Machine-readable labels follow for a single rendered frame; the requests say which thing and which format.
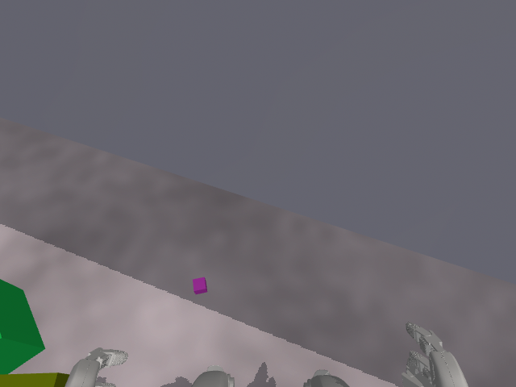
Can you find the left robot hand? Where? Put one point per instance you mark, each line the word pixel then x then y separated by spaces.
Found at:
pixel 85 371

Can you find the right robot hand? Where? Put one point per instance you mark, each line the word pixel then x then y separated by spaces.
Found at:
pixel 440 370

